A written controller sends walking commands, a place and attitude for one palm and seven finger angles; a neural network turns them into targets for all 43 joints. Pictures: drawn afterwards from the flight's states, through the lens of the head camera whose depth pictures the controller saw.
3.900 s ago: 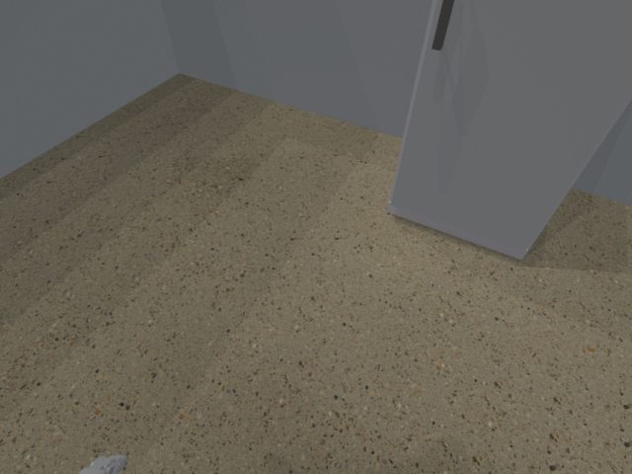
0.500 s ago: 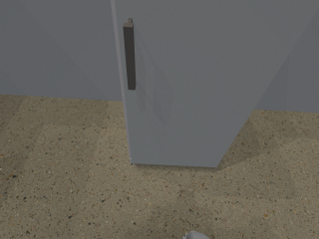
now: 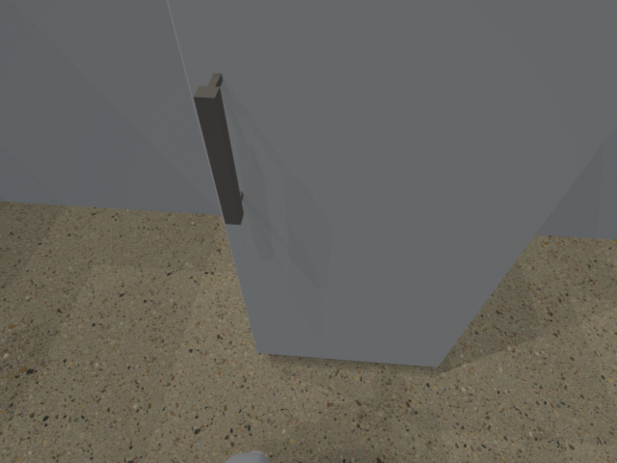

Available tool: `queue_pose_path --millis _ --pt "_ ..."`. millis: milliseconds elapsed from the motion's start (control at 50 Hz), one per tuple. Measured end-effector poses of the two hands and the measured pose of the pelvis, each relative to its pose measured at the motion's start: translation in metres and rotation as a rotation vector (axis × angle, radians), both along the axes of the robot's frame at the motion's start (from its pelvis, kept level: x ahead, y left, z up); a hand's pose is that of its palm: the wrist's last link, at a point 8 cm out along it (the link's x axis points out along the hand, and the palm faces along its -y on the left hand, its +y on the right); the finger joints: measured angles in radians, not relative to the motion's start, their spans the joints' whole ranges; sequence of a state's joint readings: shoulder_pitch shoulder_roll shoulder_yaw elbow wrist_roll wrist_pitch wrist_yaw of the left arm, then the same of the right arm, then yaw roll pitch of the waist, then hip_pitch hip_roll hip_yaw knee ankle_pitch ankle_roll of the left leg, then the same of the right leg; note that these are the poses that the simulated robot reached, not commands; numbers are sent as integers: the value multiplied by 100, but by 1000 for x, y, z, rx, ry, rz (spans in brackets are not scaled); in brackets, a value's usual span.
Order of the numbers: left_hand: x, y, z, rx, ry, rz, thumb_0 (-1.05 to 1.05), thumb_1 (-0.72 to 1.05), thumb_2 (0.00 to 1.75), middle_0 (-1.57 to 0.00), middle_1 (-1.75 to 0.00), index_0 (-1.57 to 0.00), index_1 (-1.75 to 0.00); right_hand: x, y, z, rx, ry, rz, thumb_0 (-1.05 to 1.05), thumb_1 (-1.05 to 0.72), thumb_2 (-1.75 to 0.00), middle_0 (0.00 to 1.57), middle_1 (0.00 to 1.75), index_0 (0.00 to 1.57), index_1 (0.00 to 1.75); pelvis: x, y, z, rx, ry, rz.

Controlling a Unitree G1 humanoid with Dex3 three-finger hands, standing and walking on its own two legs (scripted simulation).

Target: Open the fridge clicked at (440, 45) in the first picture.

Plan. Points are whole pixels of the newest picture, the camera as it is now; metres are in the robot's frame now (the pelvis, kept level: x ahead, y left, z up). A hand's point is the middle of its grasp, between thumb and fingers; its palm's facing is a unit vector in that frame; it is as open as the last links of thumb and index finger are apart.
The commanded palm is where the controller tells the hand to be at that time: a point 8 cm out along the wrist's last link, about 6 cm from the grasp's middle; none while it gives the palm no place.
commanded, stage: come to a stop and stand still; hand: left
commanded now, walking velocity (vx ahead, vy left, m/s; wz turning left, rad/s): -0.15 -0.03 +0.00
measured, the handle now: (226, 156) +0.49 +0.16 +0.13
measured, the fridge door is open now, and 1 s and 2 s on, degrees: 0 0 0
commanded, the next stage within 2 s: none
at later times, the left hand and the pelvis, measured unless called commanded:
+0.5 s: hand out of the picture -0.03 +0.19 -0.17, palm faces +0.02 -0.97 -0.23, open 7.4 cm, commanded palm none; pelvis -0.04 +0.00 +0.00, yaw -1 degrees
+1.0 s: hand out of the picture -0.06 +0.18 -0.18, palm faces +0.02 -0.99 -0.15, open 7.4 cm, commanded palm none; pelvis -0.05 +0.02 +0.00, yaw +1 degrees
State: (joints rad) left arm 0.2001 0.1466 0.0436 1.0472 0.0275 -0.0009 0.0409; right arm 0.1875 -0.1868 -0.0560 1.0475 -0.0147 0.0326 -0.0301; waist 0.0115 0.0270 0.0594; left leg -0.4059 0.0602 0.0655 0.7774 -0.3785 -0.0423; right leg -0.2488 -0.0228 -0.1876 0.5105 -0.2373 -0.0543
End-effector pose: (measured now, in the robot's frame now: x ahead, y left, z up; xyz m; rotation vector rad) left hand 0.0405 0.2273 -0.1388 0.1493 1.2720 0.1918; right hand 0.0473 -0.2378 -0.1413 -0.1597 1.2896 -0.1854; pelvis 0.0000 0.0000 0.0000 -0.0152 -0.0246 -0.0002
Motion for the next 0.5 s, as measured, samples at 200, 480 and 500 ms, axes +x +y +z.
queue_pose_path --millis 200,480,500 --pt "-25 32 -20 -32 87 35 0 92 90 -20 -30 -20 -30 39 28 20 -55 -109 66 1 -92 -90 20 30 19 30 -4 25 -3 -5 -11 -6" --pt "-68 18 0 1 106 -16 0 91 90 -20 -30 -19 -30 -29 21 10 27 -80 -21 0 -92 -90 20 30 20 30 -38 8 5 15 12 -19" --pt "-73 13 0 5 100 -18 0 91 90 -20 -30 -19 -30 -38 16 5 34 -63 -29 0 -92 -90 20 30 20 30 -41 4 3 28 11 -21"
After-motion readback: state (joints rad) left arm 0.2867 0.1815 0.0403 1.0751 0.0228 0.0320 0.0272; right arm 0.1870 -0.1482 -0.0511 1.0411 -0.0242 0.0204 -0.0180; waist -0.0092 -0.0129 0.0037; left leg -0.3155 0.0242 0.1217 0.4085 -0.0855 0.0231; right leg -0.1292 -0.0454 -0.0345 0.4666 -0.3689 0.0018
